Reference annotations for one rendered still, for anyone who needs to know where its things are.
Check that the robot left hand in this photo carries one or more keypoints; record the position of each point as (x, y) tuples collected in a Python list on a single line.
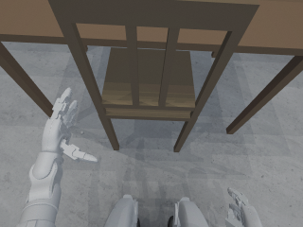
[(58, 126)]

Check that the chair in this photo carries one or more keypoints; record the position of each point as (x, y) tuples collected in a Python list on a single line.
[(152, 84)]

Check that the robot right hand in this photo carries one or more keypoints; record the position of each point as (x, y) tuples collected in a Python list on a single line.
[(246, 215)]

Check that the robot right thigh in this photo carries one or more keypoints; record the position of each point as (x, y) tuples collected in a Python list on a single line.
[(187, 214)]

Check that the robot left forearm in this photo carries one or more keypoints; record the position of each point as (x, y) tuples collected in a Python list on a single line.
[(44, 195)]

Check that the table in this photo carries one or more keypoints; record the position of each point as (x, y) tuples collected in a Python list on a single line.
[(276, 29)]

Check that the robot left thigh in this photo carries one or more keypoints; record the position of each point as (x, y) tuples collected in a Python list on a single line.
[(123, 214)]

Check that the robot thigh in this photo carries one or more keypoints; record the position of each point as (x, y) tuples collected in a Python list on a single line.
[(187, 214), (123, 214)]

